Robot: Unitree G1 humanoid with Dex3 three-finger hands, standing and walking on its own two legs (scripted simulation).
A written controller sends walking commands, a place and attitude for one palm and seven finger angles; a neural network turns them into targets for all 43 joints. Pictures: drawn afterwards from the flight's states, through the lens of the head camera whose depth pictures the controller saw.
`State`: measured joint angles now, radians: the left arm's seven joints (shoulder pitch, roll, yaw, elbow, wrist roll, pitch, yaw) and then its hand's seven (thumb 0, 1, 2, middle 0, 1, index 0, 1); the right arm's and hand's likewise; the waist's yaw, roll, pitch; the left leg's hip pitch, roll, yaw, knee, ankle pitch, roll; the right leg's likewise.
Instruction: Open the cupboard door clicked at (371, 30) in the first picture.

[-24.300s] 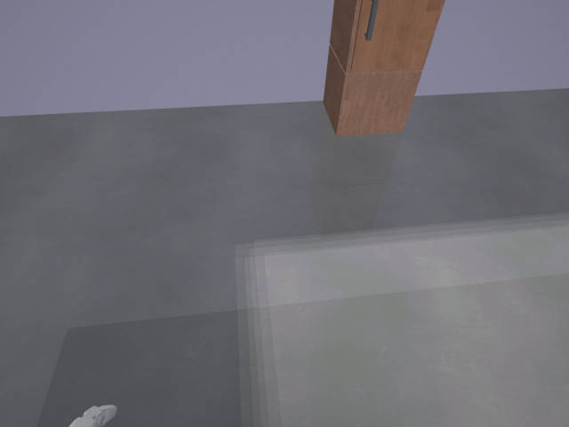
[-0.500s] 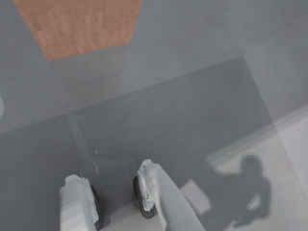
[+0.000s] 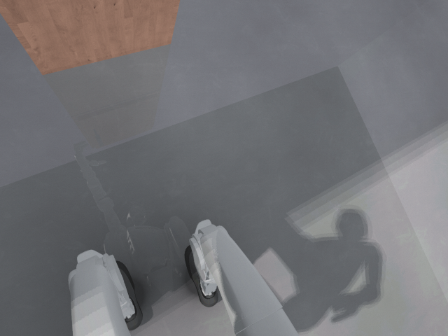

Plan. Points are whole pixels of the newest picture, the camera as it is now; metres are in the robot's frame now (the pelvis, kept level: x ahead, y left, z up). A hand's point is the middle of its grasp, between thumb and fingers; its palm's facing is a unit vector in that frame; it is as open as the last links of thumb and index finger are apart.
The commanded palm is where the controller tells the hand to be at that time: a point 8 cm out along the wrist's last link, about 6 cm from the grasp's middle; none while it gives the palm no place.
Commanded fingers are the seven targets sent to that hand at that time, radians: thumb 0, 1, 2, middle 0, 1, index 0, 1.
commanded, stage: move the hooked fingers beside the handle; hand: left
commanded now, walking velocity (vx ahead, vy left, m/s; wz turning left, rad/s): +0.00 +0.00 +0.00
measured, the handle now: out of the picture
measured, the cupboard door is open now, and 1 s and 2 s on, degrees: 0 0 0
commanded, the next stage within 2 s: slide the fingers in behind the handle in 0.94 s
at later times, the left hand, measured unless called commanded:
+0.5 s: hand out of the picture +0.71 +0.23 +0.09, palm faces +0.24 -0.97 -0.05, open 14.0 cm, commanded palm +0.71 +0.18 +0.08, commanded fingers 0.00 -0.50 0.30 -0.30 -1.20 -0.30 -1.20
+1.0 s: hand out of the picture +0.70 +0.21 +0.09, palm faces +0.24 -0.97 -0.03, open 14.0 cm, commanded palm +0.70 +0.18 +0.08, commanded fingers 0.00 -0.50 0.30 -0.30 -1.20 -0.30 -1.20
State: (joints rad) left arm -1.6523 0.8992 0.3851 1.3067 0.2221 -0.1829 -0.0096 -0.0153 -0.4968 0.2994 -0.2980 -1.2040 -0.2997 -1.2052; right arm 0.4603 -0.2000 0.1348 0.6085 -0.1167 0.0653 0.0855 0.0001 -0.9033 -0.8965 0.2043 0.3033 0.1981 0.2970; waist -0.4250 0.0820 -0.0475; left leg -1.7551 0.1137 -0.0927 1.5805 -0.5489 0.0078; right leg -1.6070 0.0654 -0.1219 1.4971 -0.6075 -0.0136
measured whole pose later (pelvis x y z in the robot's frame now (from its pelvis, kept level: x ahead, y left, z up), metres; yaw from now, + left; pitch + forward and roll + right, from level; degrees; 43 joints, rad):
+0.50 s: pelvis +0.02 +0.01 +0.00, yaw -1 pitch +43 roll -10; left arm -1.63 0.94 0.42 1.22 0.22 -0.12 -0.04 -0.02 -0.49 0.30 -0.30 -1.20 -0.30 -1.20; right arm 0.50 -0.19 0.14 0.59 -0.12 0.06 0.09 0.00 -0.90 -0.90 0.21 0.30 0.20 0.30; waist -0.44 0.09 -0.05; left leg -1.77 0.12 -0.09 1.59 -0.59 0.01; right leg -1.62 0.07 -0.11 1.49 -0.63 -0.01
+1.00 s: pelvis +0.02 +0.00 +0.01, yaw +0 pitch +41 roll -10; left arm -1.58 0.86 0.44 1.28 0.22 -0.18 0.00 -0.01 -0.50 0.30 -0.30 -1.20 -0.30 -1.20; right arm 0.47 -0.22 0.11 0.59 -0.13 0.06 0.10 0.00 -0.90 -0.90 0.20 0.30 0.20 0.30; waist -0.41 0.09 -0.06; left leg -1.71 0.11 -0.10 1.57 -0.59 0.00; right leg -1.56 0.08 -0.11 1.47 -0.64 -0.01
